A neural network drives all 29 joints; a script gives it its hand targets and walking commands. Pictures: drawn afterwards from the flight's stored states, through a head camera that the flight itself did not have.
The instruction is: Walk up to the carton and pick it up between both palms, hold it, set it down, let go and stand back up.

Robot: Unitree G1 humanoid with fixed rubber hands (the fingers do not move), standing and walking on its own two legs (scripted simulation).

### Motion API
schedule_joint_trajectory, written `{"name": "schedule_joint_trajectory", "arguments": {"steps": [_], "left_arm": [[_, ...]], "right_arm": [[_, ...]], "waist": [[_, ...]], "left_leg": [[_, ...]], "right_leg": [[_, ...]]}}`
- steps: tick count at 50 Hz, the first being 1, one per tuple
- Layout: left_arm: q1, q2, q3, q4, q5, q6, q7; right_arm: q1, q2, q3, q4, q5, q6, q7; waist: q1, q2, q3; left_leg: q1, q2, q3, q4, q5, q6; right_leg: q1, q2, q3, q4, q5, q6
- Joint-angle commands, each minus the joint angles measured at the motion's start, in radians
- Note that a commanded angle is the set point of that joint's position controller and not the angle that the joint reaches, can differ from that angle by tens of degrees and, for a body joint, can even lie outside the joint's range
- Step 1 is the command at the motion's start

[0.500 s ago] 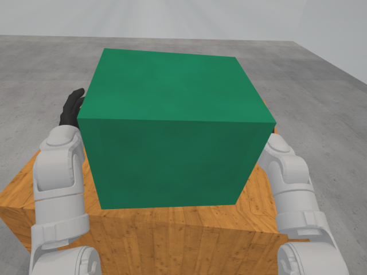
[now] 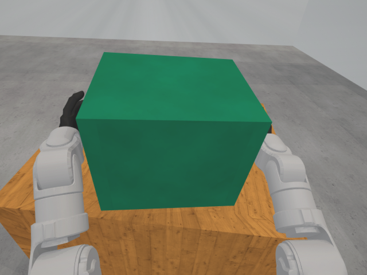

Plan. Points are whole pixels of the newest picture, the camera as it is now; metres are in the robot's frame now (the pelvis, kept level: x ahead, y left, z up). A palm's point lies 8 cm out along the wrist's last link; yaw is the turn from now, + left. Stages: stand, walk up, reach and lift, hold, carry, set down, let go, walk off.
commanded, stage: hold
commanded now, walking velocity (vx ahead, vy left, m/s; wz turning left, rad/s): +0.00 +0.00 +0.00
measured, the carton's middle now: (170, 130) +0.39 +0.01 +0.18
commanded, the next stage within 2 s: set down in 1.72 s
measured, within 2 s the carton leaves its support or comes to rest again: neither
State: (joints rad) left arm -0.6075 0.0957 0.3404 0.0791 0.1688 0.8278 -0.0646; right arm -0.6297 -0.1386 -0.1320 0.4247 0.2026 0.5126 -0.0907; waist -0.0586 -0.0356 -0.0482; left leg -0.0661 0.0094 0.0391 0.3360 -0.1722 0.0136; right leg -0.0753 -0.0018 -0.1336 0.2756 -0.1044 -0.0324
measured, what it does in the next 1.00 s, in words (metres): stands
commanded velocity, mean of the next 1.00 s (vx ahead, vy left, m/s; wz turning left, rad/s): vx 0.00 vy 0.00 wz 0.00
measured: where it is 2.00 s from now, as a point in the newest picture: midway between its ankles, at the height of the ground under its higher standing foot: outside the picture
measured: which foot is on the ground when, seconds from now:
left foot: down 0.00-1.00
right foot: down 0.00-1.00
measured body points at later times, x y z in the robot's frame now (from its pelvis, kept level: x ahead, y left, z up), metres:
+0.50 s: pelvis +0.00 +0.01 +0.00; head -0.06 +0.02 +0.45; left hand +0.36 +0.21 +0.22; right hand +0.37 -0.18 +0.19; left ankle +0.01 +0.11 -0.75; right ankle +0.04 -0.10 -0.75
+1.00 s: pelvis +0.00 +0.00 +0.00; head -0.06 +0.02 +0.45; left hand +0.36 +0.20 +0.22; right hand +0.37 -0.18 +0.20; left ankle +0.01 +0.11 -0.75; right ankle +0.04 -0.10 -0.75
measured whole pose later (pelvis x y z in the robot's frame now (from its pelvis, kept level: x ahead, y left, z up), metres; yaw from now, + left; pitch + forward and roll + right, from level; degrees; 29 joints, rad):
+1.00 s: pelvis +0.00 +0.00 +0.00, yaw +0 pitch -5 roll -1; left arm -0.61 0.10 0.32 0.04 0.16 0.84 -0.05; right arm -0.63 -0.15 -0.13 0.41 0.21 0.51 -0.08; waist -0.05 -0.03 -0.05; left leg -0.07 0.01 0.04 0.34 -0.18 0.02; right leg -0.08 0.00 -0.13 0.28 -0.10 -0.03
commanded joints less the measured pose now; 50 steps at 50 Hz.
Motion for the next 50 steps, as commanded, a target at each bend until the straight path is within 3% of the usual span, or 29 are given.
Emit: {"name": "schedule_joint_trajectory", "arguments": {"steps": [1,3,4,5,7,9,13,15,16,19,20,22,23,25,26,32,37,39,40,42,48,50], "left_arm": [[-0.736,-0.441,-0.496,-0.245,-0.193,-0.088,-0.115],[-0.671,-0.44,-0.506,-0.273,-0.178,-0.079,-0.107],[-0.636,-0.423,-0.483,-0.231,-0.17,-0.064,-0.112],[-0.613,-0.418,-0.474,-0.229,-0.16,-0.052,-0.118],[-0.584,-0.407,-0.453,-0.223,-0.148,-0.036,-0.127],[-0.623,-0.412,-0.459,-0.237,-0.149,-0.036,-0.13],[-0.668,-0.425,-0.461,-0.215,-0.172,-0.041,-0.129],[-0.672,-0.423,-0.461,-0.211,-0.173,-0.052,-0.124],[-0.689,-0.44,-0.484,-0.21,-0.184,-0.056,-0.119],[-0.651,-0.44,-0.492,-0.237,-0.176,-0.056,-0.115],[-0.652,-0.435,-0.485,-0.215,-0.171,-0.05,-0.117],[-0.662,-0.445,-0.506,-0.24,-0.184,-0.049,-0.116],[-0.643,-0.444,-0.486,-0.241,-0.181,-0.047,-0.113],[-0.663,-0.436,-0.506,-0.271,-0.185,-0.052,-0.108],[-0.645,-0.425,-0.48,-0.212,-0.176,-0.045,-0.109],[-0.685,-0.439,-0.502,-0.258,-0.189,-0.05,-0.103],[-0.656,-0.446,-0.49,-0.224,-0.18,-0.044,-0.102],[-0.663,-0.434,-0.463,-0.208,-0.169,-0.042,-0.102],[-0.656,-0.427,-0.468,-0.2,-0.17,-0.044,-0.105],[-0.661,-0.442,-0.464,-0.198,-0.168,-0.044,-0.112],[-0.688,-0.435,-0.496,-0.234,-0.188,-0.054,-0.115],[-0.663,-0.429,-0.471,-0.195,-0.173,-0.048,-0.118]], "right_arm": [[-0.931,0.498,0.404,-0.464,0.14,-0.093,0.131],[-0.867,0.461,0.427,-0.464,0.155,-0.086,0.124],[-0.861,0.441,0.421,-0.457,0.155,-0.08,0.121],[-0.848,0.435,0.415,-0.434,0.151,-0.075,0.117],[-0.834,0.422,0.41,-0.423,0.147,-0.069,0.113],[-0.824,0.426,0.379,-0.383,0.135,-0.065,0.119],[-0.87,0.427,0.366,-0.405,0.12,-0.066,0.137],[-0.886,0.445,0.374,-0.424,0.118,-0.076,0.141],[-0.903,0.442,0.366,-0.429,0.122,-0.08,0.14],[-0.866,0.446,0.399,-0.427,0.141,-0.078,0.135],[-0.852,0.433,0.383,-0.396,0.138,-0.072,0.132],[-0.863,0.432,0.387,-0.429,0.134,-0.079,0.134],[-0.889,0.425,0.392,-0.458,0.141,-0.081,0.134],[-0.865,0.434,0.392,-0.43,0.14,-0.075,0.14],[-0.872,0.414,0.381,-0.412,0.132,-0.07,0.141],[-0.89,0.427,0.377,-0.417,0.136,-0.081,0.153],[-0.899,0.429,0.386,-0.418,0.137,-0.081,0.151],[-0.921,0.44,0.396,-0.431,0.139,-0.078,0.149],[-0.892,0.432,0.384,-0.395,0.135,-0.074,0.15],[-0.908,0.452,0.398,-0.412,0.142,-0.075,0.147],[-0.881,0.453,0.39,-0.412,0.139,-0.072,0.139],[-0.883,0.442,0.384,-0.396,0.138,-0.066,0.132]], "waist": [[0.004,0.075,-0.499],[-0.01,0.096,-0.511],[0.001,0.084,-0.469],[-0.01,0.086,-0.442],[0.0,0.054,-0.388],[-0.011,0.086,-0.345],[-0.004,0.058,-0.36],[0.009,0.056,-0.384],[-0.009,0.068,-0.408],[-0.007,0.063,-0.421],[-0.025,0.071,-0.399],[-0.023,0.089,-0.423],[-0.005,0.079,-0.441],[-0.01,0.075,-0.444],[-0.009,0.066,-0.382],[-0.003,0.082,-0.412],[0.005,0.077,-0.432],[0.026,0.052,-0.411],[0.008,0.056,-0.399],[0.019,0.039,-0.396],[-0.006,0.068,-0.446],[-0.002,0.068,-0.408]], "left_leg": [[-0.068,-0.056,-0.033,-0.044,0.22,-0.012],[-0.013,-0.05,-0.043,-0.027,0.308,-0.03],[-0.016,-0.047,-0.044,-0.031,0.308,-0.032],[-0.025,-0.051,-0.044,-0.033,0.279,-0.032],[-0.04,-0.047,-0.032,-0.048,0.248,-0.024],[-0.068,-0.039,-0.038,-0.07,0.183,-0.03],[-0.089,-0.029,-0.036,-0.086,0.118,-0.018],[-0.105,-0.034,-0.038,-0.082,0.139,-0.013],[-0.082,-0.034,-0.039,-0.077,0.151,-0.02],[-0.037,-0.034,-0.042,-0.041,0.269,-0.028],[-0.02,-0.034,-0.041,-0.044,0.248,-0.036],[-0.03,-0.035,-0.044,-0.042,0.225,-0.036],[-0.036,-0.033,-0.048,-0.044,0.241,-0.034],[-0.017,-0.032,-0.041,-0.048,0.222,-0.028],[-0.046,-0.029,-0.045,-0.06,0.2,-0.027],[-0.049,-0.021,-0.039,-0.054,0.205,-0.026],[-0.057,-0.029,-0.041,-0.054,0.193,-0.022],[-0.077,-0.033,-0.035,-0.062,0.176,-0.013],[-0.072,-0.031,-0.032,-0.064,0.162,-0.011],[-0.084,-0.035,-0.028,-0.071,0.175,-0.005],[-0.064,-0.036,-0.039,-0.052,0.225,-0.027],[-0.059,-0.04,-0.039,-0.055,0.193,-0.025]], "right_leg": [[0.301,0.029,0.113,0.026,0.193,0.039],[0.301,0.029,0.109,0.031,0.259,0.038],[0.291,0.03,0.108,0.022,0.259,0.033],[0.292,0.025,0.112,0.02,0.238,0.034],[0.294,0.032,0.1,0.016,0.211,0.032],[0.255,0.033,0.098,0.003,0.12,0.021],[0.252,0.033,0.094,0.001,0.064,0.025],[0.278,0.031,0.102,0.007,0.09,0.028],[0.264,0.032,0.101,0.009,0.096,0.021],[0.265,0.035,0.101,0.014,0.195,0.025],[0.252,0.039,0.097,0.009,0.157,0.024],[0.264,0.035,0.101,0.007,0.141,0.021],[0.273,0.039,0.095,0.013,0.158,0.018],[0.242,0.04,0.099,0.011,0.133,0.022],[0.217,0.043,0.095,0.004,0.108,0.023],[0.236,0.036,0.1,0.013,0.105,0.018],[0.262,0.034,0.103,0.015,0.112,0.021],[0.268,0.032,0.105,0.009,0.11,0.028],[0.247,0.031,0.105,0.007,0.095,0.026],[0.267,0.029,0.11,0.008,0.122,0.031],[0.274,0.033,0.107,0.014,0.164,0.028],[0.267,0.028,0.11,0.008,0.149,0.026]]}}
